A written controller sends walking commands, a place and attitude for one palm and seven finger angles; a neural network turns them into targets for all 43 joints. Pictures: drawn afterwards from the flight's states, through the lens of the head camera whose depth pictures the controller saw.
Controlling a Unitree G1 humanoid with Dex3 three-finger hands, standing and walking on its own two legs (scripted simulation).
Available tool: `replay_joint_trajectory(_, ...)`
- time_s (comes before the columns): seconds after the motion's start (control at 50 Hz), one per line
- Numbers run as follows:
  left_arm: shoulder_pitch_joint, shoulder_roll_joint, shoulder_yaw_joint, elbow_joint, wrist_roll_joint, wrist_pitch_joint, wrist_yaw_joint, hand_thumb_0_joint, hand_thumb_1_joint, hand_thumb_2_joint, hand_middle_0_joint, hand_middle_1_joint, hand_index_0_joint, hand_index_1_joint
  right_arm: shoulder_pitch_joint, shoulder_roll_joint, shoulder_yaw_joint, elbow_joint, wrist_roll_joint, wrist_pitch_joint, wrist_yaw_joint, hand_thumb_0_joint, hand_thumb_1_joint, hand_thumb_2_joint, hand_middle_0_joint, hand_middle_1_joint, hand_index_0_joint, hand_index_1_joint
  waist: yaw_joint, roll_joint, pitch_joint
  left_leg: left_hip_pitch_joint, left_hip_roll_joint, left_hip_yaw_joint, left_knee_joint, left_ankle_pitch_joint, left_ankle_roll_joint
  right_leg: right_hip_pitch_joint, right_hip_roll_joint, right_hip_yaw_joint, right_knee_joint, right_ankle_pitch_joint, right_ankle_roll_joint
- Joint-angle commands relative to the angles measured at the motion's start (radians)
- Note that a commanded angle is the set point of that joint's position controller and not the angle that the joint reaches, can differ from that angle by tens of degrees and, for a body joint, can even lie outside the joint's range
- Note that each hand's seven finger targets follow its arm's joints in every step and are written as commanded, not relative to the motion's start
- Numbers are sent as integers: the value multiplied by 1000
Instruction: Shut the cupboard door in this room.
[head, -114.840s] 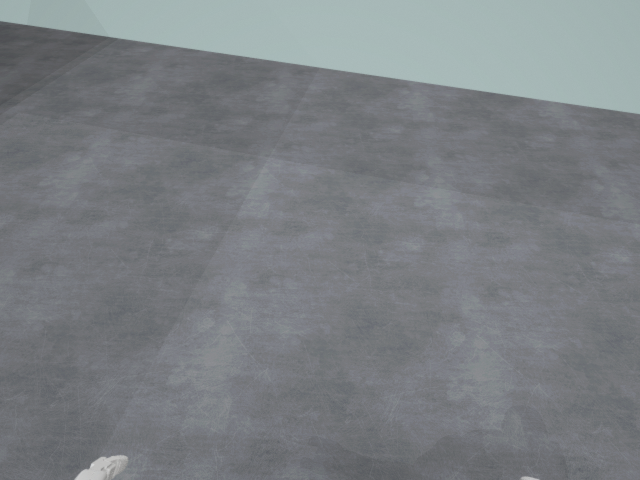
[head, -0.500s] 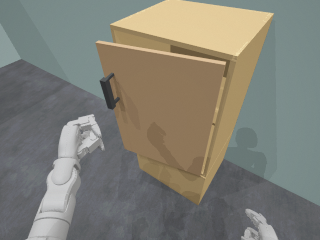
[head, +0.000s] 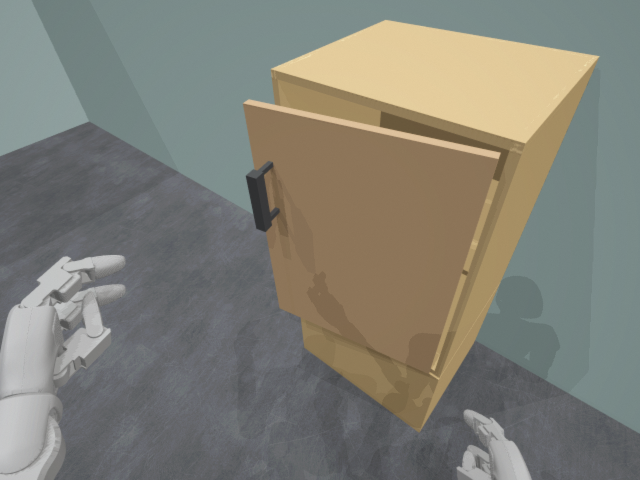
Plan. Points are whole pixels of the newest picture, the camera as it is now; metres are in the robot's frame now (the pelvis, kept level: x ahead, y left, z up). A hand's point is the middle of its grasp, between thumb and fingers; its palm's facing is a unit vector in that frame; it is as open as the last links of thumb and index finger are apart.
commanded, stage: draw the hand back to the body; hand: left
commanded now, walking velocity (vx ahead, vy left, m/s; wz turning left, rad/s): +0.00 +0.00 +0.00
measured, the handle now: (265, 196) +0.61 +0.18 +0.03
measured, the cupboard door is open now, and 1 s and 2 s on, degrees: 11 11 11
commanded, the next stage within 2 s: step back with the hand held close in 0.48 s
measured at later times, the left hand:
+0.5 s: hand (88, 347) +0.19 +0.25 +0.16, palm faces +0.46 -0.80 -0.38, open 7.4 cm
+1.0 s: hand (70, 341) +0.19 +0.26 +0.16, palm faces +0.36 -0.77 -0.52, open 7.4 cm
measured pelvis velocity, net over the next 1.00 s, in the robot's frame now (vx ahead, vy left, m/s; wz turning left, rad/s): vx -0.02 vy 0.00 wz -0.02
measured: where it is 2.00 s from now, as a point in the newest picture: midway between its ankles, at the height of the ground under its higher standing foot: outside the picture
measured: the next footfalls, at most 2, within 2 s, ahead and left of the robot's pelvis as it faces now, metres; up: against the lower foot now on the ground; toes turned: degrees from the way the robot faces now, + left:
right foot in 1.82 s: -0.23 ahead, -0.10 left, +0.00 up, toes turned +5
left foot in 2.00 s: -0.14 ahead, +0.15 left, -0.01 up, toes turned +6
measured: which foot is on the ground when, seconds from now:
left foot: down 0.00-1.00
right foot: down 0.00-1.00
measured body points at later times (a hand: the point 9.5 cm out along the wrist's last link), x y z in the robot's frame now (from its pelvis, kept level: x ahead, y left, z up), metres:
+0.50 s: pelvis +0.00 -0.01 +0.00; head -0.03 -0.04 +0.45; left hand +0.16 +0.29 +0.18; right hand +0.19 -0.23 -0.08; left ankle +0.02 +0.10 -0.74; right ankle -0.04 -0.13 -0.74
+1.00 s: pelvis -0.02 +0.00 -0.01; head -0.01 -0.01 +0.44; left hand +0.17 +0.30 +0.19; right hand +0.16 -0.25 -0.09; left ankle +0.02 +0.10 -0.74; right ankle -0.04 -0.13 -0.74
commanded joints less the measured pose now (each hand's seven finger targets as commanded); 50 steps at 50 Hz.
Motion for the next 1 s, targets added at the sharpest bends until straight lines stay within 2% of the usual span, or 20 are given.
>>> replay_joint_trajectory(0.0,-52,201,161,-285,-2,-75,23,0,900,900,-310,-420,-310,-420,-152,-113,-58,-164,-1,-72,-13,0,-900,-900,200,300,200,300,7,29,-74,111,36,-50,-69,142,-15,-108,27,-24,-63,184,-24)
replay_joint_trajectory(0.08,30,242,227,-348,-1,-90,35,0,900,900,-200,-300,-200,-300,-148,-116,-67,-161,1,-98,-14,0,-900,-900,200,300,200,300,15,36,-70,100,35,-52,-65,133,-15,-107,28,-25,-62,172,-26)
replay_joint_trajectory(0.16,-10,172,153,-288,5,-78,37,0,900,900,-200,-300,-200,-300,-134,-130,-73,-142,0,-114,-17,0,-900,-900,200,300,200,300,-9,4,-11,98,36,-50,-73,97,-8,-151,25,-23,-75,142,-18)
replay_joint_trajectory(0.24,-32,195,171,-245,8,-75,43,0,900,900,-200,-300,-200,-300,-133,-138,-80,-134,-1,-116,-29,0,-900,-900,200,300,200,300,-3,-43,12,93,31,-45,-77,66,0,-162,26,-18,-93,112,-16)
replay_joint_trajectory(0.26,-44,187,163,-259,7,-78,42,0,900,900,-200,-300,-200,-300,-135,-132,-79,-138,0,-114,-30,0,-900,-900,200,300,200,300,-2,-46,-20,102,28,-44,-77,73,1,-144,22,-17,-84,114,-15)
replay_joint_trajectory(0.34,-30,239,208,-313,9,-92,46,0,900,900,-200,-300,-200,-300,-143,-130,-79,-136,-5,-125,-32,0,-900,-900,200,300,200,300,15,-1,-75,117,23,-41,-62,111,0,-109,22,-11,-80,151,-19)
replay_joint_trajectory(0.36,-24,222,195,-326,7,-94,46,0,900,900,-200,-300,-200,-300,-146,-120,-74,-140,-4,-127,-32,0,-900,-900,200,300,200,300,14,30,-77,116,20,-36,-60,114,-1,-105,16,-10,-74,158,-20)
replay_joint_trajectory(0.42,-3,216,194,-329,7,-94,45,0,900,900,-200,-300,-200,-300,-148,-112,-70,-138,-4,-131,-29,0,-900,-900,200,300,200,300,12,61,-36,107,21,-32,-57,117,-8,-126,21,-13,-80,162,-22)
replay_joint_trajectory(0.44,14,233,216,-314,5,-92,45,0,900,900,-200,-300,-200,-300,-145,-118,-71,-133,-6,-134,-29,0,-900,-900,200,300,200,300,17,50,-31,99,20,-31,-54,127,-7,-119,21,-11,-90,176,-22)
replay_joint_trajectory(0.5,20,208,202,-283,-1,-89,38,0,900,900,-200,-300,-200,-300,-144,-115,-73,-140,-4,-127,-27,0,-900,-900,200,300,200,300,12,-14,-9,94,25,-27,-54,138,-5,-131,22,-14,-81,190,-17)
replay_joint_trajectory(0.58,17,196,195,-252,-7,-83,30,0,900,900,-200,-300,-200,-300,-142,-117,-76,-142,-1,-115,-29,0,-900,-900,200,300,200,300,9,-24,-5,102,26,-17,-55,128,0,-139,18,-7,-93,179,-10)
replay_joint_trajectory(0.6,-68,304,278,-301,4,-118,34,0,900,900,-200,-300,-200,-300,-134,-138,-82,-160,3,-95,-27,0,-900,-900,200,300,200,300,-21,-49,21,38,51,-31,19,79,17,-225,-45,68,-138,224,-6)
replay_joint_trajectory(0.62,-10,256,232,-246,7,-127,29,0,900,900,-200,-300,-200,-300,-137,-127,-82,-139,-4,-84,-30,0,-900,-900,200,300,200,300,-30,-86,-1,33,45,-34,54,83,15,-232,-75,74,-130,273,-12)
replay_joint_trajectory(0.66,15,248,214,-260,13,-134,29,0,900,900,-200,-300,-200,-300,-144,-124,-83,-146,-5,-70,-31,0,-900,-900,200,300,200,300,-30,-79,-40,25,45,-26,73,123,11,-214,-99,76,-90,393,-11)
replay_joint_trajectory(0.72,62,251,221,-312,10,-139,36,0,900,900,-200,-300,-200,-300,-128,-136,-94,-165,-2,-51,-34,0,-900,-900,200,300,200,300,-32,-13,-142,50,62,-26,67,288,9,-161,-83,45,-3,484,-8)
replay_joint_trajectory(0.78,109,283,258,-377,4,-136,44,0,900,900,-200,-300,-200,-300,-125,-138,-99,-190,1,-29,-41,0,-900,-900,200,300,200,300,-32,-5,-212,71,80,-37,69,448,10,-128,-58,27,62,551,-2)
replay_joint_trajectory(0.84,158,327,311,-384,-2,-131,54,0,900,900,-200,-300,-200,-300,-120,-144,-106,-203,2,-7,-47,0,-900,-900,200,300,200,300,-30,-27,-232,54,91,-45,71,488,7,-121,-47,28,86,557,-5)
replay_joint_trajectory(0.9,182,305,303,-354,-9,-127,58,0,900,900,-200,-300,-200,-300,-110,-138,-106,-215,7,11,-46,0,-900,-900,200,300,200,300,-39,-56,-199,0,100,-48,62,458,0,-133,-46,38,95,520,-8)
replay_joint_trajectory(0.94,193,321,318,-343,-9,-127,63,0,900,900,-200,-300,-200,-300,-113,-149,-111,-213,4,12,-48,0,-900,-900,200,300,200,300,-36,-34,-190,-19,103,-50,50,409,-2,-149,-43,43,88,476,-7)
replay_joint_trajectory(0.98,197,295,290,-336,-10,-134,64,0,900,900,-200,-300,-200,-300,-107,-145,-106,-216,8,11,-45,0,-900,-900,200,300,200,300,-41,-20,-172,-58,116,-67,23,367,0,-151,-32,40,100,396,-5)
